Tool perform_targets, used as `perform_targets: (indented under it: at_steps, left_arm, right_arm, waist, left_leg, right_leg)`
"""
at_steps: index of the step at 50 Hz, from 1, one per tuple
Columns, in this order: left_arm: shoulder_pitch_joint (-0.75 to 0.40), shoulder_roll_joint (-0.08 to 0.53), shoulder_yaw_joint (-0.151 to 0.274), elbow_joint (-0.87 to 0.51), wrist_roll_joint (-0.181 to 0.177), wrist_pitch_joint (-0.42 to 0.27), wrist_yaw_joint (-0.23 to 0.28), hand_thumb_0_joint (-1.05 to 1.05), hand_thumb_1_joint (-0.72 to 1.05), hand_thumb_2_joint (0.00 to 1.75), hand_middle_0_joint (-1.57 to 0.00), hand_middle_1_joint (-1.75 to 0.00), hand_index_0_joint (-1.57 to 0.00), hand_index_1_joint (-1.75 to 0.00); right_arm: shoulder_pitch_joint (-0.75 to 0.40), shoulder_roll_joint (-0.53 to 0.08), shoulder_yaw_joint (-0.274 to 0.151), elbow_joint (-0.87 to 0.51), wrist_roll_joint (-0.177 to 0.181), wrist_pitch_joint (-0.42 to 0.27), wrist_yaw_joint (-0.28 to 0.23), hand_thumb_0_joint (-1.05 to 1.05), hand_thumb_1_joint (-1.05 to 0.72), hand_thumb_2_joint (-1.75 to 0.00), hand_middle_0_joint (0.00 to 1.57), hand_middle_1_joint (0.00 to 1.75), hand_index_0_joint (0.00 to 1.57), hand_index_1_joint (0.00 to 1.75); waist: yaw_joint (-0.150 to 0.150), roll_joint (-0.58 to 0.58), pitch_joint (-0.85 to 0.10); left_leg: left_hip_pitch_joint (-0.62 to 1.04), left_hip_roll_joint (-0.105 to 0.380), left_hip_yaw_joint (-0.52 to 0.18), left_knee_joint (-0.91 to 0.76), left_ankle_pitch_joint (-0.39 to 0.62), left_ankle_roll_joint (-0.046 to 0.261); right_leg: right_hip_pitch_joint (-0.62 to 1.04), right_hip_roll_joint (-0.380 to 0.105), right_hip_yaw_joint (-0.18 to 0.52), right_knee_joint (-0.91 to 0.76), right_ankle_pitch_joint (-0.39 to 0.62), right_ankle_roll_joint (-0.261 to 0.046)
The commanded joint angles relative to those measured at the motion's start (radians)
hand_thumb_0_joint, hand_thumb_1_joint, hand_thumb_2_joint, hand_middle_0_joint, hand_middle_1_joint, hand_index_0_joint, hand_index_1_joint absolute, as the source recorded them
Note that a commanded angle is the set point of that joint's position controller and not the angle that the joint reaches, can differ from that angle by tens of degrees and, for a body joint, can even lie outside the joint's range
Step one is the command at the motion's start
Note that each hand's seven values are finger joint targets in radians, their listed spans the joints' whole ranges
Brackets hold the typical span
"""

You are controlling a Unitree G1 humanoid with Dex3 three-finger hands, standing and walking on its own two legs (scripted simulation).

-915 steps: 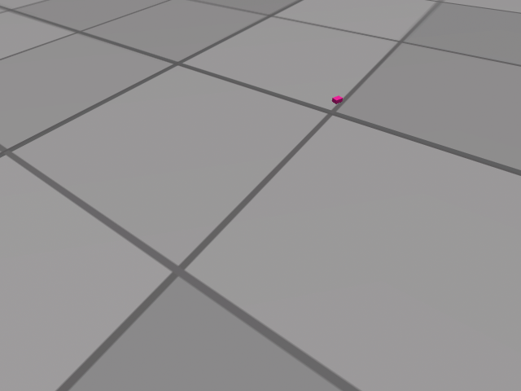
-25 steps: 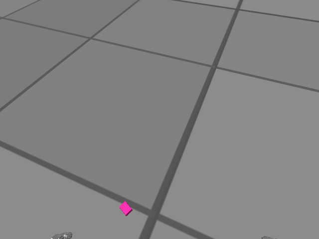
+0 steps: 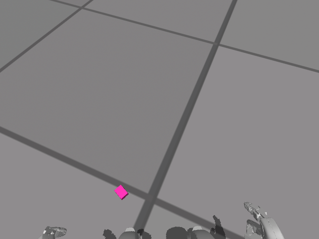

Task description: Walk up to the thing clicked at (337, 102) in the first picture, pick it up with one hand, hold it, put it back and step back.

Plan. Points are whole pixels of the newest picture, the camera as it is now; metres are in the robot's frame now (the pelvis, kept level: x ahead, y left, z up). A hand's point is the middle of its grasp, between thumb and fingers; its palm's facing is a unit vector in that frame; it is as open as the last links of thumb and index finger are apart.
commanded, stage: rise first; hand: left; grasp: from above
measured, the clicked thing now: (121, 192) +0.41 +0.21 -0.68
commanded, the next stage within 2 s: none
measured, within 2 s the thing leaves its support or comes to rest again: neither
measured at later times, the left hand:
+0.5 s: hand out of the picture +0.14 +0.28 -0.24, palm faces -0.24 -0.64 -0.73, open 12.7 cm
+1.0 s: hand (90, 208) +0.29 +0.29 -0.42, palm faces -0.23 -0.19 -0.95, open 12.9 cm
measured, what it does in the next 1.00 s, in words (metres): lowers itself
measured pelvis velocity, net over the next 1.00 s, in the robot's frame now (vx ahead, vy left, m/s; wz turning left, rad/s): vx -0.10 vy -0.01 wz -0.05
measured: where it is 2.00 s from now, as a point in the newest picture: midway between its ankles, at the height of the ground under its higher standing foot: outside the picture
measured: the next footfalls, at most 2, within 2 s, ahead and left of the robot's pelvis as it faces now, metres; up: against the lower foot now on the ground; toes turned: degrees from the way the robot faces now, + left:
none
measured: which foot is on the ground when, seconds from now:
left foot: down 0.00-1.00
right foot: down 0.00-1.00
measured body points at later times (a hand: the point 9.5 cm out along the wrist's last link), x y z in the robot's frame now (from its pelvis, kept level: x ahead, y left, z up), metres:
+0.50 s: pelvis -0.02 -0.01 -0.08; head +0.11 +0.01 +0.35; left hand +0.16 +0.31 -0.20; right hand +0.17 -0.26 -0.19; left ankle +0.00 +0.13 -0.66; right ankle +0.01 -0.16 -0.66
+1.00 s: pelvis -0.10 -0.01 -0.28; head +0.10 +0.00 +0.13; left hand +0.30 +0.29 -0.36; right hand +0.02 -0.27 -0.42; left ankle +0.00 +0.13 -0.66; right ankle +0.00 -0.16 -0.66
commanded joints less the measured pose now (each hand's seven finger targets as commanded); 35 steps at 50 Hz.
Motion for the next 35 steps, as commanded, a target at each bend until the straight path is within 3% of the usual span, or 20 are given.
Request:
perform_targets:
  at_steps: [1, 9, 13, 15, 16, 18, 20, 22, 24, 30, 32, 35]
  left_arm:
    - [0.039, 0.153, 0.041, -0.239, 0.007, 0.019, 0.045, 0.0, -0.44, 0.85, -0.23, -0.91, -0.22, -0.92]
    - [0.094, 0.146, 0.024, -0.272, 0.051, 0.09, 0.071, 0.0, -0.32, 0.76, -0.26, -0.89, -0.26, -0.88]
    - [0.097, 0.154, 0.035, -0.284, 0.066, 0.103, 0.095, 0.0, -0.29, 0.71, -0.3, -0.87, -0.31, -0.85]
    - [0.051, 0.15, 0.01, -0.293, 0.079, 0.1, 0.101, 0.0, -0.27, 0.69, -0.31, -0.88, -0.33, -0.86]
    - [0.009, 0.18, 0.028, -0.274, 0.094, 0.097, 0.11, 0.0, -0.28, 0.69, -0.31, -0.88, -0.33, -0.86]
    - [-0.058, 0.173, 0.007, -0.198, 0.133, 0.087, 0.131, 0.0, -0.27, 0.68, -0.3, -0.9, -0.33, -0.87]
    - [-0.162, 0.197, 0.01, -0.129, 0.178, 0.061, 0.161, 0.0, -0.29, 0.69, -0.32, -0.88, -0.33, -0.87]
    - [-0.202, 0.215, 0.021, -0.077, 0.213, 0.037, 0.195, 0.0, -0.3, 0.71, -0.31, -0.89, -0.32, -0.87]
    - [-0.232, 0.185, -0.013, -0.019, 0.257, 0.016, 0.228, 0.0, -0.31, 0.73, -0.31, -0.88, -0.32, -0.87]
    - [-0.459, 0.226, -0.044, 0.079, 0.387, -0.016, 0.335, 0.0, -0.39, 0.84, -0.27, -0.89, -0.26, -0.9]
    - [-0.513, 0.292, -0.005, 0.128, 0.427, -0.009, 0.381, 0.0, -0.38, 0.83, -0.28, -0.9, -0.28, -0.9]
    - [-0.669, 0.333, 0.005, 0.217, 0.489, 0.017, 0.444, 0.0, -0.36, 0.83, -0.27, -0.94, -0.28, -0.93]
  right_arm:
    - [0.018, -0.153, -0.061, -0.136, -0.003, -0.051, -0.025, 0.0, -0.88, -0.9, 0.2, 0.3, 0.2, 0.3]
    - [-0.008, -0.133, -0.045, -0.16, -0.004, -0.057, -0.058, 0.0, -0.86, -0.89, 0.2, 0.3, 0.2, 0.3]
    - [-0.026, -0.128, -0.041, -0.164, -0.006, -0.063, -0.068, 0.0, -0.89, -0.89, 0.2, 0.3, 0.2, 0.3]
    - [-0.025, -0.126, -0.04, -0.161, -0.003, -0.068, -0.072, 0.0, -0.9, -0.9, 0.2, 0.3, 0.2, 0.3]
    - [-0.027, -0.129, -0.038, -0.155, -0.002, -0.071, -0.076, 0.0, -0.91, -0.9, 0.2, 0.3, 0.2, 0.3]
    - [-0.04, -0.13, -0.035, -0.134, -0.003, -0.077, -0.081, 0.0, -0.91, -0.9, 0.2, 0.3, 0.2, 0.3]
    - [-0.063, -0.138, -0.034, -0.113, -0.009, -0.086, -0.082, 0.0, -0.92, -0.9, 0.2, 0.3, 0.2, 0.3]
    - [-0.063, -0.149, -0.041, -0.094, -0.015, -0.09, -0.08, 0.0, -0.93, -0.9, 0.2, 0.3, 0.2, 0.3]
    - [-0.062, -0.151, -0.039, -0.075, -0.016, -0.093, -0.074, 0.0, -0.92, -0.9, 0.2, 0.3, 0.2, 0.3]
    - [-0.065, -0.175, -0.043, 0.0, -0.027, -0.086, -0.061, 0.0, -0.92, -0.9, 0.2, 0.3, 0.2, 0.3]
    - [-0.07, -0.188, -0.041, 0.023, -0.035, -0.081, -0.058, 0.0, -0.93, -0.91, 0.2, 0.3, 0.2, 0.3]
    - [-0.067, -0.202, -0.034, 0.053, -0.048, -0.078, -0.053, 0.0, -0.93, -0.9, 0.2, 0.3, 0.2, 0.3]
  waist:
    - [-0.005, 0.118, -0.303]
    - [-0.009, 0.079, -0.319]
    - [0.011, 0.094, -0.326]
    - [-0.01, 0.066, -0.341]
    - [-0.013, 0.068, -0.329]
    - [-0.029, 0.037, -0.316]
    - [-0.024, 0.056, -0.306]
    - [-0.014, 0.061, -0.352]
    - [-0.014, 0.073, -0.407]
    - [-0.029, 0.115, -0.584]
    - [-0.015, 0.123, -0.63]
    - [-0.031, 0.108, -0.694]
  left_leg:
    - [0.179, -0.001, 0.027, -0.12, 0.392, 0.006]
    - [0.046, -0.015, 0.038, -0.016, 0.33, 0.018]
    - [-0.008, -0.02, 0.035, 0.017, 0.299, 0.014]
    - [-0.035, -0.022, 0.04, 0.047, 0.27, 0.021]
    - [-0.065, -0.024, 0.047, 0.069, 0.245, 0.025]
    - [-0.136, -0.028, 0.051, 0.122, 0.203, 0.029]
    - [-0.225, -0.03, 0.053, 0.18, 0.159, 0.025]
    - [-0.285, -0.032, 0.058, 0.242, 0.142, 0.024]
    - [-0.317, -0.034, 0.056, 0.284, 0.152, 0.017]
    - [-0.425, -0.032, 0.043, 0.454, 0.219, 0.01]
    - [-0.455, -0.028, 0.047, 0.507, 0.221, 0.008]
    - [-0.529, -0.023, 0.048, 0.586, 0.176, 0.013]
  right_leg:
    - [0.079, 0.031, -0.072, -0.04, 0.281, -0.075]
    - [0.009, 0.03, -0.077, 0.019, 0.262, -0.074]
    - [-0.044, 0.03, -0.081, 0.067, 0.228, -0.077]
    - [-0.066, 0.033, -0.078, 0.079, 0.218, -0.076]
    - [-0.086, 0.031, -0.073, 0.087, 0.207, -0.073]
    - [-0.147, 0.031, -0.069, 0.126, 0.182, -0.071]
    - [-0.25, 0.027, -0.066, 0.194, 0.132, -0.075]
    - [-0.309, 0.025, -0.063, 0.257, 0.116, -0.074]
    - [-0.361, 0.025, -0.061, 0.32, 0.118, -0.077]
    - [-0.539, 0.034, -0.073, 0.515, 0.178, -0.082]
    - [-0.576, 0.033, -0.079, 0.561, 0.188, -0.081]
    - [-0.634, 0.034, -0.087, 0.62, 0.172, -0.079]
